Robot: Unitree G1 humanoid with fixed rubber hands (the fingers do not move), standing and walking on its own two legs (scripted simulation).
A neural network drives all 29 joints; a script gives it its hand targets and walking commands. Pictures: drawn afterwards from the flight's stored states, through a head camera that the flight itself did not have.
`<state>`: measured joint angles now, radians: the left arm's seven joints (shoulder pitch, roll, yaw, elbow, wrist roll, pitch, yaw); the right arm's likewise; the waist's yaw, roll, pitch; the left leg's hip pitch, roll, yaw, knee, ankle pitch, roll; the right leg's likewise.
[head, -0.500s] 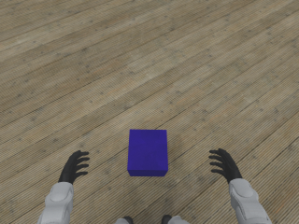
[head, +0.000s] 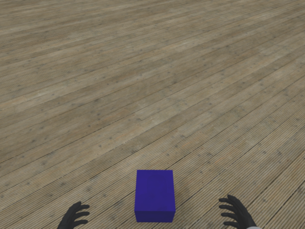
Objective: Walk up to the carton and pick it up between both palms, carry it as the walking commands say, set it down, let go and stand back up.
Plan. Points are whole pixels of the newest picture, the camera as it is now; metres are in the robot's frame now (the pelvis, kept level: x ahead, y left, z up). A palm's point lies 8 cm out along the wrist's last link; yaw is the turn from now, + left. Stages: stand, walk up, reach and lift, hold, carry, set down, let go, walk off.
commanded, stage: let go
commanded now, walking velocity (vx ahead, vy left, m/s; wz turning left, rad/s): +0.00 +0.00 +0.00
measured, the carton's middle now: (154, 196) +0.45 -0.01 -0.66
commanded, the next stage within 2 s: stand in 0.14 s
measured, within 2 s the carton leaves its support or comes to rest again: neither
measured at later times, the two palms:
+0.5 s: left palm out of the picture +0.13 +0.29 -0.09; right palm out of the picture +0.14 -0.29 -0.09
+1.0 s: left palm out of the picture +0.11 +0.30 -0.10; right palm out of the picture +0.12 -0.30 -0.09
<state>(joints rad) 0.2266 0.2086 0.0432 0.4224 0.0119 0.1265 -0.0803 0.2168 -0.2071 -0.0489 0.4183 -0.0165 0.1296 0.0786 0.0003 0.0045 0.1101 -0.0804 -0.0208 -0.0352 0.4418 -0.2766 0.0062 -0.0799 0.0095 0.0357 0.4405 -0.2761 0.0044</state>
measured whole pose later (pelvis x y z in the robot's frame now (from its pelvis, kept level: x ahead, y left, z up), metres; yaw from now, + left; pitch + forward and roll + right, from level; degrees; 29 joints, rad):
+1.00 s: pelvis +0.01 +0.00 +0.00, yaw +0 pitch -2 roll +0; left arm 0.16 0.36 0.01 0.90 0.03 0.00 0.02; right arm 0.15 -0.36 -0.01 0.91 -0.03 0.00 -0.03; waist 0.00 0.00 0.01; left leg -0.12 -0.02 -0.04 0.41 -0.26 0.00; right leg -0.11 0.01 0.03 0.40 -0.26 0.00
